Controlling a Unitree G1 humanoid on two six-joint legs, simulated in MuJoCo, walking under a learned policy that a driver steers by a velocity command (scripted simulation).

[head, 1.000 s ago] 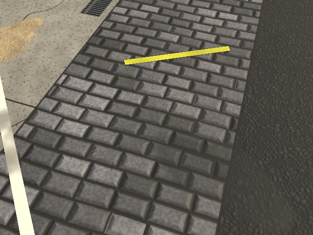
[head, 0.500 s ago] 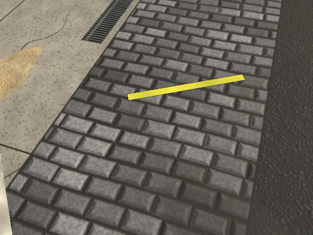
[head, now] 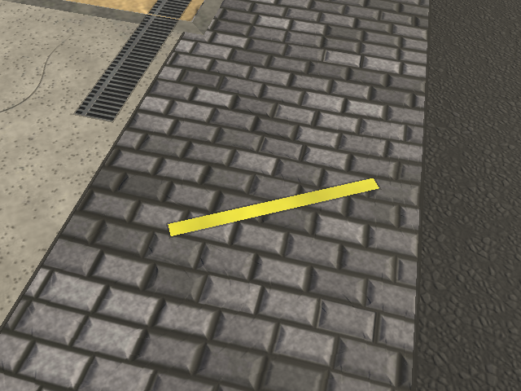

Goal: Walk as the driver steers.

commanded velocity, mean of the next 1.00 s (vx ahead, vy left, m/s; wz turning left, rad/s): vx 0.48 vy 0.00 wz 0.52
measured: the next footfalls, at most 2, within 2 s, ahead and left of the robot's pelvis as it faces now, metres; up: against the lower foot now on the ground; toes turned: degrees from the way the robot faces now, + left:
right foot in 0.18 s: +0.25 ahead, -0.13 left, +0.00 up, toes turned +7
left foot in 0.70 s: +0.45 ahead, +0.16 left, +0.00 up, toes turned +29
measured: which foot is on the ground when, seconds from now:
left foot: down 0.00-0.18, up 0.20-0.68, down 0.70-1.00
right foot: up 0.00-0.16, down 0.18-0.72, up 0.74-1.00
